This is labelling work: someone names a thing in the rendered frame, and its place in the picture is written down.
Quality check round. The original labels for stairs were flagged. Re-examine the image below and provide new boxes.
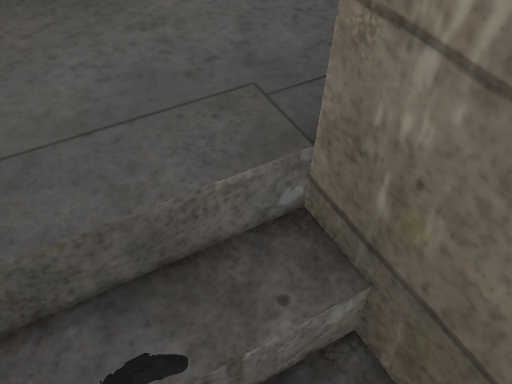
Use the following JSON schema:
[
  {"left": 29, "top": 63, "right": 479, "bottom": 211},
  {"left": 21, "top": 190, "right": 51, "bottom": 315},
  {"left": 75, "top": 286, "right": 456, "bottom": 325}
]
[{"left": 0, "top": 146, "right": 396, "bottom": 384}]

